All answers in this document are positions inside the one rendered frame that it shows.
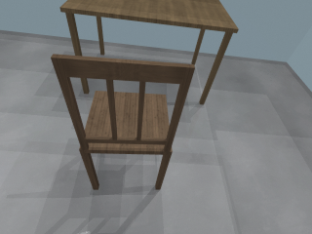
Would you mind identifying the table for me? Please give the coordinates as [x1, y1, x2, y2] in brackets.
[59, 0, 239, 105]

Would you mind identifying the chair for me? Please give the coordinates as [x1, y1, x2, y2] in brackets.
[51, 54, 195, 190]

